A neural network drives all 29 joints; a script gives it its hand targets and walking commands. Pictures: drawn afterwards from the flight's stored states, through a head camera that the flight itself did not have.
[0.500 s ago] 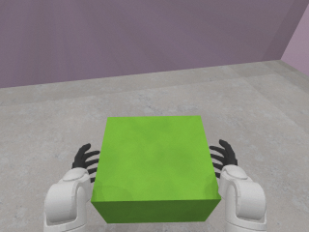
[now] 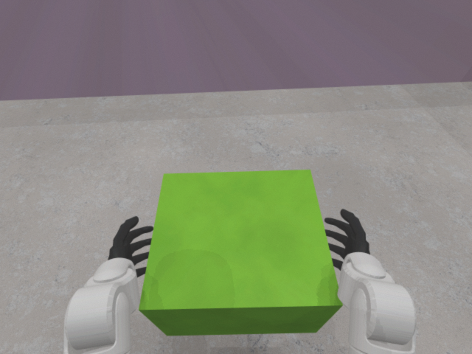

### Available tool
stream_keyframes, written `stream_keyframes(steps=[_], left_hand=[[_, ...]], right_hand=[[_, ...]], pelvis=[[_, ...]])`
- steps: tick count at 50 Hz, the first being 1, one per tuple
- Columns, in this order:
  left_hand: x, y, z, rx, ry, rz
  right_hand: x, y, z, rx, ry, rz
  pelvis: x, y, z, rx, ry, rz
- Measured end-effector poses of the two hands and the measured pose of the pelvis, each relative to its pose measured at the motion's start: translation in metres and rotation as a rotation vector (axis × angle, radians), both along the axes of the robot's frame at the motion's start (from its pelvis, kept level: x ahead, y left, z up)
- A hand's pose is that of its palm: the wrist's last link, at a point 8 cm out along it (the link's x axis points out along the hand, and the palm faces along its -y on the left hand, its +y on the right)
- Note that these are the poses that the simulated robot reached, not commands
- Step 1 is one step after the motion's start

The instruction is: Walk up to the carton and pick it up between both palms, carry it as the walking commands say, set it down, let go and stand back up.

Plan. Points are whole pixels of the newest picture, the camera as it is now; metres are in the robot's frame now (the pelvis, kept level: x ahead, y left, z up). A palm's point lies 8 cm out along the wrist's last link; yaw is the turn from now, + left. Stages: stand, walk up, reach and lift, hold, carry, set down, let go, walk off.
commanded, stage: carry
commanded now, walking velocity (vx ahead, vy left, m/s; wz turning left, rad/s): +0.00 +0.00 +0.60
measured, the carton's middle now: (239, 252) +0.30 -0.01 +0.01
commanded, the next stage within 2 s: none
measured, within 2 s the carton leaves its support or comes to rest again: neither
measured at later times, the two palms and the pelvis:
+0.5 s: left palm (35, 322) +0.17 +0.25 +0.08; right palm (274, 243) +0.28 -0.07 +0.07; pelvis -0.02 +0.02 +0.00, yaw +17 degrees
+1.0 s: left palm out of the picture +0.01 +0.30 +0.08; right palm (209, 274) +0.22 +0.03 +0.10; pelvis -0.09 +0.02 +0.00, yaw +36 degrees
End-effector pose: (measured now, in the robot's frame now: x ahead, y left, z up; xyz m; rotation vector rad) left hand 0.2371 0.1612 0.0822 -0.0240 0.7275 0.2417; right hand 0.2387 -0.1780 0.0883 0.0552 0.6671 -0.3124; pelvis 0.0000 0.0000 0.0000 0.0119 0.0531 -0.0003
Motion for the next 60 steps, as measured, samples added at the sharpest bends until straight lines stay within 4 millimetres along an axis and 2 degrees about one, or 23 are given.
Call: stream_keyframes(steps=[6,12,15,18,23,29,33,38,44,50,54,60], left_hand=[[-0.012,0.023,0.002,0.013,-0.006,0.094],[-0.023,0.064,-0.004,0.014,-0.027,0.173],[-0.033,0.083,-0.011,0.002,-0.003,0.217],[-0.047,0.092,-0.012,0.002,0.027,0.257],[-0.066,0.095,-0.004,0.030,0.011,0.316],[-0.086,0.084,0.008,0.072,-0.006,0.368],[-0.106,0.081,0.013,0.060,0.009,0.412],[-0.132,0.088,0.027,0.066,-0.025,0.484],[-0.176,0.110,0.024,0.041,-0.040,0.577],[-0.231,0.137,-0.002,-0.016,-0.021,0.667],[-0.265,0.140,-0.011,-0.041,0.029,0.723],[-0.291,0.137,0.001,0.009,-0.010,0.776]], right_hand=[[0.022,0.025,0.000,0.014,-0.005,0.094],[0.039,0.070,-0.004,0.013,-0.027,0.175],[0.041,0.091,-0.010,-0.003,-0.002,0.221],[0.039,0.104,-0.015,-0.003,0.028,0.261],[0.039,0.112,-0.015,0.021,0.011,0.321],[0.035,0.107,-0.016,0.064,-0.006,0.373],[0.031,0.111,-0.005,0.060,0.010,0.412],[0.029,0.130,0.012,0.063,-0.024,0.487],[0.013,0.168,0.020,0.038,-0.039,0.579],[-0.021,0.212,0.008,-0.023,-0.021,0.672],[-0.041,0.226,-0.002,-0.048,0.029,0.726],[-0.055,0.235,-0.002,0.001,-0.010,0.779]], pelvis=[[0.002,0.003,0.001,0.030,0.013,0.087],[0.003,0.026,-0.008,0.027,0.022,0.161],[0.000,0.035,-0.008,0.026,0.019,0.185],[-0.004,0.036,-0.005,0.000,0.017,0.225],[-0.013,0.028,-0.003,-0.004,0.020,0.278],[-0.019,0.009,-0.004,-0.002,0.005,0.364],[-0.023,0.002,0.005,0.033,0.003,0.424],[-0.034,-0.001,0.013,0.053,0.018,0.488],[-0.056,0.005,0.011,0.041,0.028,0.566],[-0.085,0.020,-0.001,0.012,0.019,0.632],[-0.102,0.019,0.001,-0.022,0.004,0.678],[-0.121,0.009,-0.001,-0.020,0.012,0.729]])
